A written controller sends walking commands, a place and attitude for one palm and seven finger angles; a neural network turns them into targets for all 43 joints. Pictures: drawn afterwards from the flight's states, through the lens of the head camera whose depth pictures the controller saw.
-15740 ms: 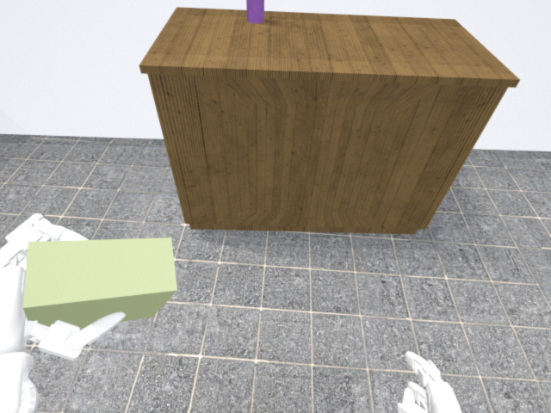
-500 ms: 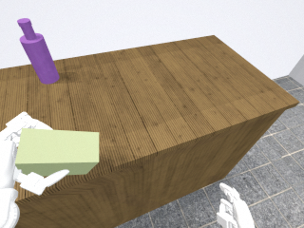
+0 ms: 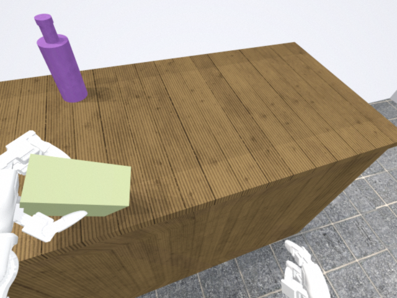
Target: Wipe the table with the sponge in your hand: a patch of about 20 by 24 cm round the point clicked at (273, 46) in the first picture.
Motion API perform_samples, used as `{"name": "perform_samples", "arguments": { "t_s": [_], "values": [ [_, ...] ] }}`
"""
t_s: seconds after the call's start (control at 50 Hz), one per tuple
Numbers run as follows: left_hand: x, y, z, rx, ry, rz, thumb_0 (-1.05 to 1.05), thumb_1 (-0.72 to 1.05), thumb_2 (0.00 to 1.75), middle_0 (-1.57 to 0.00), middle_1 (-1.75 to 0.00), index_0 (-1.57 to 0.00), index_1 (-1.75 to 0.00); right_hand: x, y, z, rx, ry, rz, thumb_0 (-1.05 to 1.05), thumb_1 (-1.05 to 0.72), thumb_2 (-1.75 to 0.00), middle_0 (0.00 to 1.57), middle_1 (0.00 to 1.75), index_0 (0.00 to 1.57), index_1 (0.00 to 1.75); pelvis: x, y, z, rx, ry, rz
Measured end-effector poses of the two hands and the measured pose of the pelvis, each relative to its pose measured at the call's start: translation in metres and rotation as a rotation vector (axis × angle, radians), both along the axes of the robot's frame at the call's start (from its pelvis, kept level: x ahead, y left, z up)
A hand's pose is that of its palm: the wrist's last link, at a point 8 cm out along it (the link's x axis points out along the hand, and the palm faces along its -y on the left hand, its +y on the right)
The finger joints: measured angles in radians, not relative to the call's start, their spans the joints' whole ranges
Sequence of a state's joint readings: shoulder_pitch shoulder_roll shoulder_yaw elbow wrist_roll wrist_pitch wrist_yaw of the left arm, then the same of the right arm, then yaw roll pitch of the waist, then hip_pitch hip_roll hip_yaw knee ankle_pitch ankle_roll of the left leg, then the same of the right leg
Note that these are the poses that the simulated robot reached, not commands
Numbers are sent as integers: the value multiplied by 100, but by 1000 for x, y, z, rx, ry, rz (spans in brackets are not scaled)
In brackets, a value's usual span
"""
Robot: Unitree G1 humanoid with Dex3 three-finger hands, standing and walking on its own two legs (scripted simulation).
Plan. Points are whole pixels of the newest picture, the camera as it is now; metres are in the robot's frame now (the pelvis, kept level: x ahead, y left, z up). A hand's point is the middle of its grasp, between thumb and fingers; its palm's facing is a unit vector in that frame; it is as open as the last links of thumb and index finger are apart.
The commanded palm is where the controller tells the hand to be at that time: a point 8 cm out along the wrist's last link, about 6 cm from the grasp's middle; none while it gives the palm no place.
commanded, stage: come to a stop and stand still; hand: left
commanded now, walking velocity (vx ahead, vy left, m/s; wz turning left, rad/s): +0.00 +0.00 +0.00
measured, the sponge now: (90, 192) +0.24 +0.21 +0.12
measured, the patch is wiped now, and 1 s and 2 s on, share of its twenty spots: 0.00 0.00 0.00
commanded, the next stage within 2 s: look again from close up in 0.76 s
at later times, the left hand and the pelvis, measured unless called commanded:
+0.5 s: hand (47, 190) +0.22 +0.25 +0.16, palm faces +0.43 -0.84 -0.33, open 10.4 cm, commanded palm +0.16 +0.27 +0.17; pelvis +0.00 -0.01 +0.00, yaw +0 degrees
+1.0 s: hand (50, 191) +0.22 +0.25 +0.15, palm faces +0.37 -0.85 -0.36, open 10.4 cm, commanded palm +0.16 +0.28 +0.17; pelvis +0.00 +0.00 +0.00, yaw +1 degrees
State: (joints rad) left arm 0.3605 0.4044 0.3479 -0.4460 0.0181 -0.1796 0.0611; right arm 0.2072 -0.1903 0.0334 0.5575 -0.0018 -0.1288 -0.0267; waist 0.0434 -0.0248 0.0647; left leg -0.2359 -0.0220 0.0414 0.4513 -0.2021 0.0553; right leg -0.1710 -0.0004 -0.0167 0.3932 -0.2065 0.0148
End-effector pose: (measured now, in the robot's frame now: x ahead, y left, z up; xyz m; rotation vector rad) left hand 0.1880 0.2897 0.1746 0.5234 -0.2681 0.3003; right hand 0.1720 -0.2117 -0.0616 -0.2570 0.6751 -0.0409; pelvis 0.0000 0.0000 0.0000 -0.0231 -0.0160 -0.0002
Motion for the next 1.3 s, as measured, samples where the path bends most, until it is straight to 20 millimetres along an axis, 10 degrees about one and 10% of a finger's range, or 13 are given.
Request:
{"name": "perform_samples", "arguments": {
  "t_s": [0.1, 0.26, 0.44, 1.3],
  "values": [
    [14, 28, 20, 28, -129, 61, -1, -54, 103, -72, -134, -72, -134, -5, -4, -3, 4, 15, 17, 1, -91, -90, 21, 30, 21, 30, -6, -5, -1, 4, 16, -8],
    [-7, -23, -14, -99, 21, -65, -1, -54, 103, -72, -134, -72, -134, -16, -16, -7, 25, -5, -58, 1, -91, -90, 21, 30, 20, 30, 0, 0, -3, 7, 11, -10],
    [-12, 4, -4, -82, -69, 62, -1, -54, 103, -73, -133, -73, -133, -9, -20, -3, -17, 5, -36, 1, -91, -90, 21, 30, 20, 30, 1, -9, -2, 0, -3, 6],
    [-13, 5, -9, -84, 8, 40, -1, -54, 103, -73, -133, -72, -133, 4, 0, 1, -6, 6, -23, 1, -91, -90, 21, 30, 21, 30, 2, 4, 1, -3, -1, 16]
  ]
}}
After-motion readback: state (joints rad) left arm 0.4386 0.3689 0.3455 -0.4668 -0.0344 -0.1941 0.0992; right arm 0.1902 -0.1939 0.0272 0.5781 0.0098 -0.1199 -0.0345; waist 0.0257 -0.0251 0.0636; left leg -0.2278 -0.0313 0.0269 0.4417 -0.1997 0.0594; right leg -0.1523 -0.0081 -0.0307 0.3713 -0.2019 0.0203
